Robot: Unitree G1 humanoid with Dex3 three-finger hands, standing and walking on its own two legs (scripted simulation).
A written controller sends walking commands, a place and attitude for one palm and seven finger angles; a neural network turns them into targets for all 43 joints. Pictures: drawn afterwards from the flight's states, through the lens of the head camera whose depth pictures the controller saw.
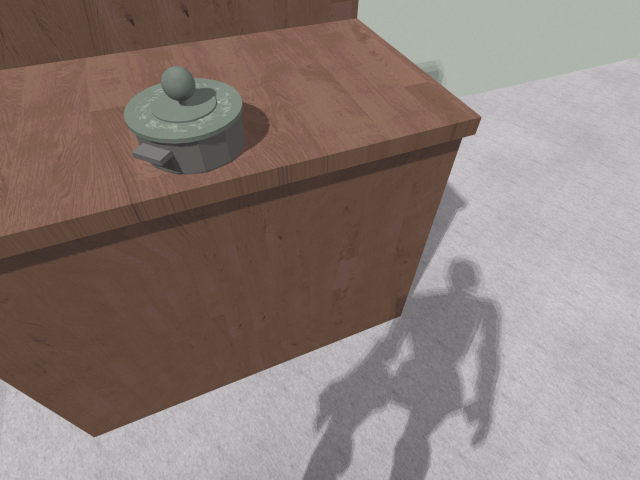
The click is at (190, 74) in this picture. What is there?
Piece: lid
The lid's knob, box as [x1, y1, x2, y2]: [161, 66, 195, 100]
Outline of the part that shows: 172,66 166,69 162,74 162,88 165,93 171,98 176,100 184,100 188,98 194,91 195,84 193,77 186,69 178,66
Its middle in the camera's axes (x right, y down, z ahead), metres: -0.22 -0.24 +0.60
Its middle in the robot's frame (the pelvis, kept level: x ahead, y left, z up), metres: +0.63 +0.26 +0.17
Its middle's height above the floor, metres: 0.95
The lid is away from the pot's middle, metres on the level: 0.00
